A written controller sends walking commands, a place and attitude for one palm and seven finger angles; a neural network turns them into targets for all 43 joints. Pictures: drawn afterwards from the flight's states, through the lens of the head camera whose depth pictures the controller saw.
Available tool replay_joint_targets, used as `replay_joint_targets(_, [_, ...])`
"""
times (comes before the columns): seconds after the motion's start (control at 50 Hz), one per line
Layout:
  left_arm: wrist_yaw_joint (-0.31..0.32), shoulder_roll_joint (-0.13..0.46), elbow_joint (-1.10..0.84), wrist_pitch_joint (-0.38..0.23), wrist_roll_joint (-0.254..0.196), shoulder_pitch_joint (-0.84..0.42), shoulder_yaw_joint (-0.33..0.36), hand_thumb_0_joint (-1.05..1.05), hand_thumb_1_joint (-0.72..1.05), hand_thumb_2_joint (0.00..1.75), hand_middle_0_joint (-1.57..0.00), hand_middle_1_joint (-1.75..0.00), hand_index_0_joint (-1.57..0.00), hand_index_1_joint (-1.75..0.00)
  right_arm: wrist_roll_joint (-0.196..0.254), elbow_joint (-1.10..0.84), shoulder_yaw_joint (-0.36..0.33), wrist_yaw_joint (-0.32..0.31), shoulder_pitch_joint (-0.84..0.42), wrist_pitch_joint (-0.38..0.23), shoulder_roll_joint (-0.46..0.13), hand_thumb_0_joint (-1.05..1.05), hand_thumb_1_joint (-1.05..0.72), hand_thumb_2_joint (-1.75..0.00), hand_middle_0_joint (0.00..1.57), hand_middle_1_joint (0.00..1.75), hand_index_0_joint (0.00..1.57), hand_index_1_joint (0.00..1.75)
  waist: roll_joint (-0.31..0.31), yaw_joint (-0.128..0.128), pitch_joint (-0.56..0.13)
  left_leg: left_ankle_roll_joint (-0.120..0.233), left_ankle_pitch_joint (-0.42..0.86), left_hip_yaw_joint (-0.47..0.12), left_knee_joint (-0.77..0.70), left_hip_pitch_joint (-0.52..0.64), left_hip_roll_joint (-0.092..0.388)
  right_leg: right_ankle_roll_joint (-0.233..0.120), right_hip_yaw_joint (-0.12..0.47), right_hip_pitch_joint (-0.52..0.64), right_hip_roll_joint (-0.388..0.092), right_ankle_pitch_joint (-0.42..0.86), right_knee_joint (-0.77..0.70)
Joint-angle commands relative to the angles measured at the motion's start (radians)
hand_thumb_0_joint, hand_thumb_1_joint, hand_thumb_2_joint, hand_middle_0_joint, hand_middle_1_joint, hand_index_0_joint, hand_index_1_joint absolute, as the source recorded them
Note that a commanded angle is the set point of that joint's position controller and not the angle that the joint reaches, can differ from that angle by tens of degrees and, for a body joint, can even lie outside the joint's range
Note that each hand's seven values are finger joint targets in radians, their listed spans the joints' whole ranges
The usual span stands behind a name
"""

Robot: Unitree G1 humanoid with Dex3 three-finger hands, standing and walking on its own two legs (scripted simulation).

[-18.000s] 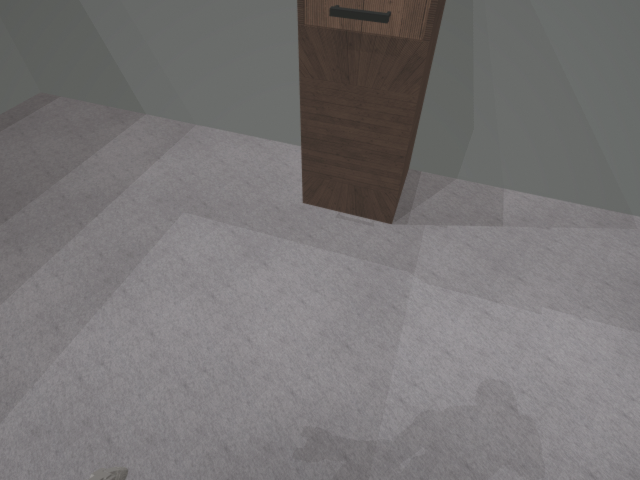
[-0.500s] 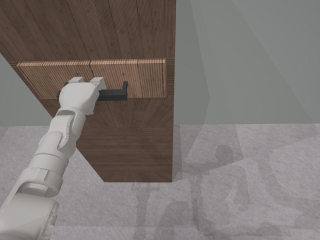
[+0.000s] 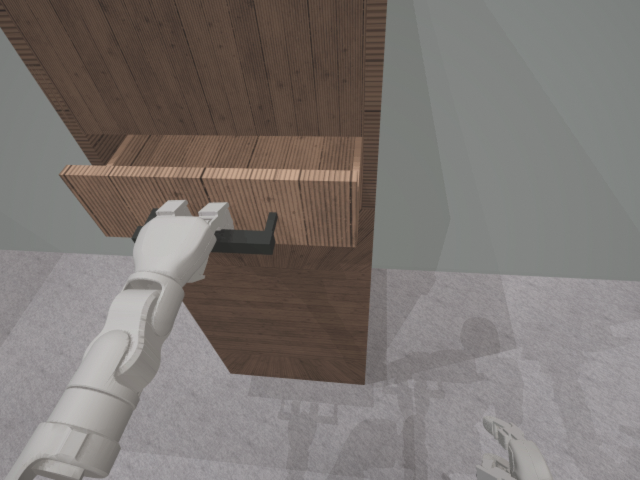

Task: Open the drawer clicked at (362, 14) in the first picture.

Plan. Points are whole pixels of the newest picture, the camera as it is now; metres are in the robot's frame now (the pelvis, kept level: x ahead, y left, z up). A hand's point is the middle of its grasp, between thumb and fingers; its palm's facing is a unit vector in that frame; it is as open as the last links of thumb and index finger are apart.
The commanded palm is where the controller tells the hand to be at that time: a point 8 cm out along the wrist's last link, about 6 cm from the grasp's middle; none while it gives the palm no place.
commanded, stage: pull the drawer open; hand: left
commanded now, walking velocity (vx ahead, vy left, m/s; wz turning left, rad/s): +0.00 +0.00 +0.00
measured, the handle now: (208, 228) +0.40 +0.19 +0.10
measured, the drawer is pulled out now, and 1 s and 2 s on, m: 0.08 0.21 0.30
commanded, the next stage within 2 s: open the thumb to release the handle in 1.74 s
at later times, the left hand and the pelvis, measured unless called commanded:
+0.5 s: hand (190, 278) +0.34 +0.20 +0.08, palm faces -0.01 -0.08 -1.00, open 5.4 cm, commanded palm +0.29 +0.21 +0.14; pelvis -0.03 -0.01 +0.00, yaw +0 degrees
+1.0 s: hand (157, 366) +0.22 +0.20 +0.08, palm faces +0.03 -0.13 -0.99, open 5.5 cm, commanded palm +0.18 +0.21 +0.14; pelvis -0.02 +0.00 +0.00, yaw +0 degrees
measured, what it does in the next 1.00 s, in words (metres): stands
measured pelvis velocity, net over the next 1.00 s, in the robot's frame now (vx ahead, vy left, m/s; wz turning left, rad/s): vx -0.02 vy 0.00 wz -0.01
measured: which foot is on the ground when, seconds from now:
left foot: down 0.00-1.00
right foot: down 0.00-1.00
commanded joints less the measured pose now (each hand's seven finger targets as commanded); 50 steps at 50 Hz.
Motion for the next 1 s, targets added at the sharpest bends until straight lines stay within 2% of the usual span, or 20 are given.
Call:
replay_joint_targets(0.0, [0.052, 0.163, -0.198, -0.009, 0.004, -0.462, 0.07, 0.0, 0.9, 0.9, -0.4, -1.35, -0.4, -1.35, 0.004, -0.098, -0.029, -0.023, -0.05, -0.04, -0.117, 0.0, -0.9, -0.9, 0.2, 0.3, 0.2, 0.3, -0.076, -0.045, -0.251, 0.029, 0.526, 0.002, 0.008, 0.126, -0.033, -0.027, -0.021, 0.125, 0.034, 0.474, -0.018])
replay_joint_targets(0.06, [0.057, 0.166, -0.153, -0.006, 0.02, -0.44, 0.074, 0.0, 0.9, 0.9, -0.4, -1.35, -0.4, -1.35, 0.002, -0.089, -0.032, -0.035, -0.046, -0.044, -0.11, 0.0, -0.9, -0.9, 0.2, 0.3, 0.2, 0.3, -0.058, -0.023, -0.29, 0.029, 0.489, 0.007, 0.005, 0.136, -0.043, -0.033, -0.021, 0.14, 0.035, 0.444, -0.018])
replay_joint_targets(0.08, [0.056, 0.203, -0.169, -0.013, 0.014, -0.465, 0.094, 0.0, 0.9, 0.9, -0.4, -1.35, -0.4, -1.35, 0.0, -0.083, -0.033, -0.038, -0.041, -0.046, -0.118, 0.0, -0.9, -0.9, 0.2, 0.3, 0.2, 0.3, -0.056, -0.022, -0.31, 0.028, 0.487, 0.011, 0.007, 0.143, -0.044, -0.036, -0.012, 0.161, 0.029, 0.453, -0.022])
replay_joint_targets(0.1, [0.053, 0.181, -0.162, -0.013, 0.013, -0.482, 0.075, 0.0, 0.9, 0.9, -0.4, -1.35, -0.4, -1.35, 0.001, -0.086, -0.032, -0.038, -0.048, -0.048, -0.108, 0.0, -0.9, -0.9, 0.2, 0.3, 0.2, 0.3, -0.038, -0.022, -0.324, 0.03, 0.491, 0.009, 0.008, 0.142, -0.048, -0.034, -0.011, 0.169, 0.029, 0.466, -0.019])
replay_joint_targets(0.18, [0.039, 0.233, -0.079, -0.034, -0.006, -0.478, 0.127, 0.0, 0.9, 0.9, -0.4, -1.35, -0.4, -1.35, 0.002, -0.077, -0.027, -0.049, -0.041, -0.046, -0.118, 0.0, -0.9, -0.9, 0.2, 0.3, 0.2, 0.3, -0.108, -0.016, -0.293, 0.033, 0.443, 0.013, -0.001, 0.096, -0.051, -0.029, -0.008, 0.195, 0.024, 0.468, -0.026])
replay_joint_targets(0.24, [0.035, 0.194, -0.052, -0.059, -0.005, -0.503, 0.098, 0.0, 0.9, 0.9, -0.4, -1.35, -0.4, -1.35, 0.003, -0.078, -0.028, -0.052, -0.041, -0.049, -0.11, 0.0, -0.9, -0.9, 0.2, 0.3, 0.2, 0.3, -0.086, -0.021, -0.269, 0.033, 0.424, 0.012, -0.005, 0.085, -0.054, -0.029, -0.012, 0.168, 0.025, 0.444, -0.025])
replay_joint_targets(0.28, [0.039, 0.232, -0.044, -0.076, -0.008, -0.52, 0.125, 0.0, 0.9, 0.9, -0.4, -1.35, -0.4, -1.35, 0.002, -0.077, -0.032, -0.052, -0.029, -0.053, -0.118, 0.0, -0.9, -0.9, 0.2, 0.3, 0.2, 0.3, -0.107, -0.021, -0.281, 0.034, 0.398, 0.014, -0.004, 0.079, -0.052, -0.028, -0.004, 0.176, 0.021, 0.419, -0.033])
replay_joint_targets(0.3, [0.04, 0.22, -0.042, -0.083, -0.004, -0.539, 0.114, 0.0, 0.9, 0.9, -0.4, -1.35, -0.4, -1.35, 0.002, -0.08, -0.032, -0.053, -0.03, -0.056, -0.113, 0.0, -0.9, -0.9, 0.2, 0.3, 0.2, 0.3, -0.078, -0.021, -0.293, 0.035, 0.385, 0.013, -0.006, 0.075, -0.055, -0.027, -0.003, 0.175, 0.02, 0.409, -0.03])
replay_joint_targets(0.36, [0.047, 0.212, -0.083, -0.105, -0.01, -0.402, 0.141, 0.0, 0.9, 0.9, -0.4, -1.35, -0.4, -1.35, 0.001, -0.103, -0.039, -0.045, -0.046, -0.058, -0.107, 0.0, -0.9, -0.9, 0.2, 0.3, 0.2, 0.3, -0.053, 0.016, -0.303, 0.034, 0.401, 0.018, -0.014, 0.07, -0.057, -0.033, -0.003, 0.197, 0.023, 0.419, -0.023])
replay_joint_targets(0.38, [0.05, 0.244, -0.094, -0.11, -0.015, -0.366, 0.171, 0.0, 0.9, 0.9, -0.4, -1.35, -0.4, -1.35, -0.001, -0.106, -0.039, -0.04, -0.041, -0.058, -0.117, 0.0, -0.9, -0.9, 0.2, 0.3, 0.2, 0.3, -0.088, 0.021, -0.314, 0.033, 0.396, 0.019, -0.019, 0.058, -0.054, -0.032, 0.0, 0.226, 0.02, 0.413, -0.027])
replay_joint_targets(0.4, [0.052, 0.216, -0.117, -0.112, -0.018, -0.329, 0.156, 0.0, 0.9, 0.9, -0.4, -1.35, -0.4, -1.35, 0.001, -0.117, -0.039, -0.035, -0.055, -0.061, -0.11, 0.0, -0.9, -0.9, 0.2, 0.3, 0.2, 0.3, -0.073, 0.027, -0.311, 0.035, 0.383, 0.02, -0.024, 0.051, -0.055, -0.03, 0.002, 0.227, 0.02, 0.409, -0.027])
replay_joint_targets(0.48, [0.074, 0.255, -0.227, -0.107, -0.032, -0.137, 0.225, 0.0, 0.9, 0.9, -0.4, -1.35, -0.4, -1.35, -0.001, -0.138, -0.044, -0.023, -0.079, -0.07, -0.116, 0.0, -0.9, -0.9, 0.2, 0.3, 0.2, 0.3, -0.074, 0.053, -0.314, 0.032, 0.41, 0.028, -0.034, 0.049, -0.048, -0.03, 0.004, 0.263, 0.019, 0.43, -0.025])
replay_joint_targets(0.52, [0.081, 0.218, -0.261, -0.091, -0.036, -0.102, 0.201, 0.0, 0.9, 0.9, -0.4, -1.35, -0.4, -1.35, 0.005, -0.142, -0.039, -0.02, -0.095, -0.075, -0.114, 0.0, -0.9, -0.9, 0.2, 0.3, 0.2, 0.3, -0.059, 0.044, -0.255, 0.032, 0.375, 0.029, -0.046, 0.038, -0.046, -0.029, -0.002, 0.226, 0.022, 0.39, -0.034])
replay_joint_targets(0.64, [0.113, 0.201, -0.412, -0.041, -0.024, 0.024, 0.199, 0.0, 0.9, 0.9, -0.4, -1.35, -0.4, -1.35, 0.003, -0.145, -0.038, -0.012, -0.12, -0.091, -0.112, 0.0, -0.9, -0.9, 0.2, 0.3, 0.2, 0.3, -0.031, 0.05, -0.266, 0.028, 0.409, 0.025, -0.054, 0.099, -0.035, -0.032, -0.01, 0.21, 0.026, 0.363, -0.038])
replay_joint_targets(0.68, [0.114, 0.23, -0.431, -0.027, -0.026, 0.084, 0.228, 0.0, 0.9, 0.9, -0.4, -1.35, -0.4, -1.35, 0.002, -0.14, -0.034, -0.011, -0.129, -0.091, -0.116, 0.0, -0.9, -0.9, 0.2, 0.3, 0.2, 0.3, -0.056, 0.052, -0.245, 0.025, 0.41, 0.027, -0.056, 0.098, -0.033, -0.031, -0.01, 0.221, 0.025, 0.365, -0.045])
replay_joint_targets(0.7, [0.111, 0.192, -0.454, -0.021, -0.026, 0.106, 0.198, 0.0, 0.9, 0.9, -0.4, -1.35, -0.4, -1.35, 0.002, -0.147, -0.029, -0.008, -0.14, -0.093, -0.107, 0.0, -0.9, -0.9, 0.2, 0.3, 0.2, 0.3, -0.043, 0.052, -0.233, 0.026, 0.402, 0.026, -0.061, 0.099, -0.033, -0.029, -0.014, 0.212, 0.024, 0.356, -0.045])
replay_joint_targets(0.74, [0.111, 0.183, -0.491, -0.015, -0.027, 0.155, 0.197, 0.0, 0.9, 0.9, -0.4, -1.35, -0.4, -1.35, 0.0, -0.148, -0.026, -0.006, -0.148, -0.095, -0.104, 0.0, -0.9, -0.9, 0.2, 0.3, 0.2, 0.3, -0.055, 0.056, -0.213, 0.026, 0.418, 0.023, -0.06, 0.108, -0.032, -0.028, -0.017, 0.208, 0.027, 0.366, -0.046])
replay_joint_targets(0.78, [0.113, 0.228, -0.547, -0.012, -0.029, 0.225, 0.244, 0.0, 0.9, 0.9, -0.4, -1.35, -0.4, -1.35, -0.005, -0.15, -0.023, -0.004, -0.157, -0.093, -0.105, 0.0, -0.9, -0.9, 0.2, 0.3, 0.2, 0.3, -0.052, 0.067, -0.228, 0.024, 0.437, 0.024, -0.058, 0.121, -0.031, -0.029, -0.013, 0.238, 0.024, 0.389, -0.049])
replay_joint_targets(0.84, [0.105, 0.174, -0.592, -0.005, -0.024, 0.291, 0.208, 0.0, 0.9, 0.9, -0.4, -1.35, -0.4, -1.35, -0.007, -0.153, -0.01, 0.005, -0.174, -0.087, -0.094, 0.0, -0.9, -0.9, 0.2, 0.3, 0.2, 0.3, -0.057, 0.06, -0.173, 0.022, 0.441, 0.021, -0.062, 0.119, -0.029, -0.025, -0.022, 0.208, 0.028, 0.384, -0.052])
replay_joint_targets(0.98, [0.116, 0.184, -0.731, -0.014, -0.024, 0.458, 0.239, 0.0, 0.9, 0.9, -0.4, -1.35, -0.4, -1.35, -0.018, -0.171, 0.005, 0.016, -0.196, -0.085, -0.087, 0.0, -0.9, -0.9, 0.2, 0.3, 0.2, 0.3, -0.047, 0.066, -0.151, 0.017, 0.432, 0.018, -0.046, 0.134, -0.024, -0.022, -0.018, 0.21, 0.03, 0.39, -0.061])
